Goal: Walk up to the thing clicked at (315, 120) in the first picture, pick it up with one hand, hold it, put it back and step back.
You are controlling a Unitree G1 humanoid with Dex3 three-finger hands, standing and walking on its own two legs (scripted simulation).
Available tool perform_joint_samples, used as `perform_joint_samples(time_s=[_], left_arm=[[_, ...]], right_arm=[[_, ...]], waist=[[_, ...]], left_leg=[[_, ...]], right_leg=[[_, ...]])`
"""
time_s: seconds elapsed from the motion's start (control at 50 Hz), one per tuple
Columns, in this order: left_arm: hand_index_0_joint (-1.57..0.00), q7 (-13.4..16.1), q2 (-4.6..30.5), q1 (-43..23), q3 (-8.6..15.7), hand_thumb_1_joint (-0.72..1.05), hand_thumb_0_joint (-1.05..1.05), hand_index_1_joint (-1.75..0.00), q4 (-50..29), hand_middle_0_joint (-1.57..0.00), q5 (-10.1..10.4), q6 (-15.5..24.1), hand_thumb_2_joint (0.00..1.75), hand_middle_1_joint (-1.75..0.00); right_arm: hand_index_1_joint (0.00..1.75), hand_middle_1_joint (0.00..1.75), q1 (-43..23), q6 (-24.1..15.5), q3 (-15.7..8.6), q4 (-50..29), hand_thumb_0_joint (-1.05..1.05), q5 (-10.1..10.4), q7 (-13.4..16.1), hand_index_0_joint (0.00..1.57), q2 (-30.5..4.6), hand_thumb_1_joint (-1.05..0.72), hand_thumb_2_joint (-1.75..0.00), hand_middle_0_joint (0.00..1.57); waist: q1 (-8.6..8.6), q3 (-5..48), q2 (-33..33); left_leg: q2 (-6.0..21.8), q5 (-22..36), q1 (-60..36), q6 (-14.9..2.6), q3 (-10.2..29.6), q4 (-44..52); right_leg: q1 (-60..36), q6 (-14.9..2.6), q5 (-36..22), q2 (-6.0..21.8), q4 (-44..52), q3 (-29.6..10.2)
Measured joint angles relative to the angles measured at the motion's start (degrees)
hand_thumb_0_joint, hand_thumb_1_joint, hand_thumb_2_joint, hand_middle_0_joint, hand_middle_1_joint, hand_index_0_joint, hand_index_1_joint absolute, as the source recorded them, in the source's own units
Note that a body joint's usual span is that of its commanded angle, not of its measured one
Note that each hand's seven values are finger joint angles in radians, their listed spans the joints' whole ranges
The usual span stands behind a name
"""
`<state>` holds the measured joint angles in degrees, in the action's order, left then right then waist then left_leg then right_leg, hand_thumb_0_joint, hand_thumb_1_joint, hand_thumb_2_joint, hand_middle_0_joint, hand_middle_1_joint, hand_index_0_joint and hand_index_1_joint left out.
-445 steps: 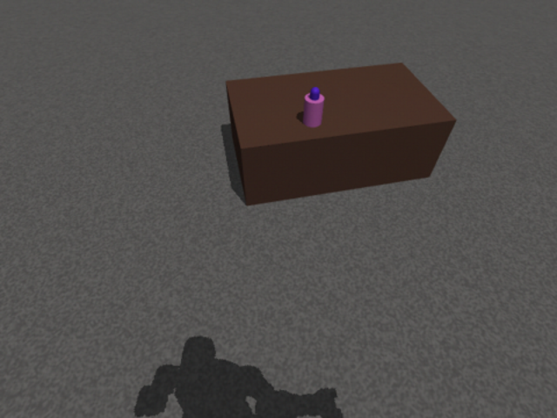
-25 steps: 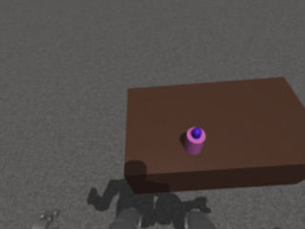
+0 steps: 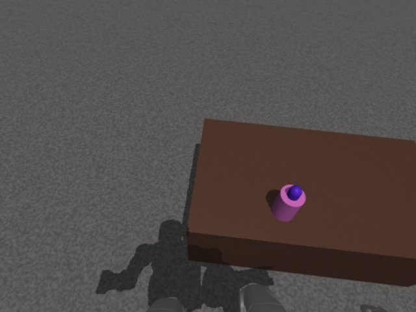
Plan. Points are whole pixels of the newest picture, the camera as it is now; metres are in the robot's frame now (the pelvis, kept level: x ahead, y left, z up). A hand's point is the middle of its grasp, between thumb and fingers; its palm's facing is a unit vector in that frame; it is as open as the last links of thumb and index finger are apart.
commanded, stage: walk up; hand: right
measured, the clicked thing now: (289, 200) +0.48 -0.28 -0.30
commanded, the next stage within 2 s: stand in 1.34 s
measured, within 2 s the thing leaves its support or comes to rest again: neither
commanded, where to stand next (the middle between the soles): +0.08 -0.01 m, yaw -6 degrees
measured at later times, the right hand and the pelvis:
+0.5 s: hand out of the picture +0.08 -0.26 -0.13, palm faces +0.07 +0.94 -0.33, open 7.4 cm; pelvis +0.00 +0.00 +0.02, yaw -5 degrees
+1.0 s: hand out of the picture +0.06 -0.27 -0.11, palm faces +0.13 +0.93 -0.35, open 7.4 cm; pelvis +0.01 +0.00 +0.04, yaw -8 degrees
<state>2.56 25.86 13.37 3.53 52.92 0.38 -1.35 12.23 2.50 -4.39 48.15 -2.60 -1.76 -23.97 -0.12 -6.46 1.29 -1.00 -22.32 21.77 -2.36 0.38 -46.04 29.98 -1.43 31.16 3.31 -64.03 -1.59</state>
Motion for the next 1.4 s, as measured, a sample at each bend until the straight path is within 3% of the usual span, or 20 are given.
perform_joint_samples(time_s=[0.06, 0.18, 0.24, 0.28, 0.38, 0.8, 1.34, 1.4], left_arm=[[-0.20, -0.62, -0.49, 0.65, -0.26, 0.91, 0.01, -0.30, 0.44, -0.21, 0.13, 0.69, 0.90, -0.30], [-0.20, -1.98, -2.21, 1.89, -1.45, 0.91, 0.01, -0.30, 1.72, -0.21, -0.81, 1.37, 0.90, -0.30], [-0.21, -2.11, -3.14, 1.20, -1.69, 0.91, 0.01, -0.30, 2.32, -0.21, -1.03, 2.29, 0.90, -0.30], [-0.21, -2.15, -3.99, 0.39, -1.95, 0.91, 0.01, -0.30, 2.43, -0.21, -1.33, 3.03, 0.90, -0.30], [-0.21, -2.72, -4.10, -1.17, -3.18, 0.90, 0.01, -0.30, 2.67, -0.21, -0.83, 3.25, 0.90, -0.30], [-0.20, -3.05, -4.91, -8.87, -4.72, 0.91, 0.00, -0.30, 8.47, -0.21, -0.43, 3.11, 0.90, -0.30], [-0.20, -2.72, -5.47, -7.19, -4.24, 0.91, 0.01, -0.30, 11.99, -0.21, -0.77, 2.13, 0.90, -0.30], [-0.20, -2.67, -5.53, -7.46, -4.35, 0.91, 0.01, -0.30, 12.06, -0.21, -0.54, 1.98, 0.90, -0.30]], right_arm=[[0.30, 0.30, -0.33, -0.80, 0.78, -0.17, 0.00, 0.63, 0.65, 0.20, 1.05, -0.90, -0.89, 0.21], [0.30, 0.30, -1.66, -2.23, 1.65, -0.28, 0.00, 1.00, 1.25, 0.21, 1.51, -0.90, -0.89, 0.21], [0.30, 0.30, -2.54, -2.31, 2.07, 0.52, 0.00, 1.52, 1.41, 0.21, 1.38, -0.90, -0.89, 0.21], [0.30, 0.30, -3.04, -1.96, 2.26, 1.74, 0.00, 2.05, 1.58, 0.20, 1.59, -0.90, -0.89, 0.21], [0.30, 0.30, -3.83, -2.65, 3.04, 4.90, 0.00, 2.21, 1.39, 0.20, 3.08, -0.90, -0.89, 0.21], [0.30, 0.30, -7.67, -3.44, 3.45, 15.11, 0.00, 2.02, 0.89, 0.20, 2.82, -0.91, -0.89, 0.21], [0.30, 0.30, -7.92, -2.96, 2.30, 17.10, 0.00, 1.73, 0.91, 0.20, 4.44, -0.91, -0.89, 0.21], [0.30, 0.30, -7.97, -3.06, 2.56, 17.49, 0.00, 1.98, 1.21, 0.20, 4.50, -0.91, -0.89, 0.21]], waist=[[0.39, 0.45, 0.90], [1.02, 0.65, -0.04], [1.19, 0.09, -2.00], [0.96, -0.35, -3.91], [0.72, 0.66, -2.14], [-0.52, 3.15, -0.73], [0.11, 2.57, -0.62], [-0.43, 3.01, -0.58]], left_leg=[[-0.30, 1.73, -0.99, -0.24, -0.75, 3.19], [0.60, 1.47, -2.00, -0.51, -3.13, 3.92], [2.20, 0.32, -1.62, 0.10, -3.29, 1.96], [3.38, 0.35, -1.93, 0.73, -2.21, 1.75], [1.00, 3.30, -4.98, 0.75, -3.60, 7.68], [1.53, 10.24, -13.42, 1.09, -6.24, 22.83], [1.17, 10.81, -15.72, 0.56, -7.87, 26.24], [0.94, 11.08, -16.05, 0.57, -7.38, 26.94]], right_leg=[[-0.98, -0.01, -2.68, -2.12, 0.34, -0.83], [-8.15, 0.80, -2.33, -2.59, 14.08, 0.54], [-12.66, 0.86, -9.52, -3.62, 23.36, 1.70], [-13.93, 1.35, -10.95, -4.82, 25.07, 2.63], [-14.12, 1.77, -10.77, -2.77, 25.36, 0.83], [-21.02, 1.98, -18.54, -3.60, 39.60, -1.82], [-22.58, 2.63, -19.52, -3.35, 42.64, -3.47], [-23.15, 2.70, -19.60, -3.11, 43.41, -2.98]])
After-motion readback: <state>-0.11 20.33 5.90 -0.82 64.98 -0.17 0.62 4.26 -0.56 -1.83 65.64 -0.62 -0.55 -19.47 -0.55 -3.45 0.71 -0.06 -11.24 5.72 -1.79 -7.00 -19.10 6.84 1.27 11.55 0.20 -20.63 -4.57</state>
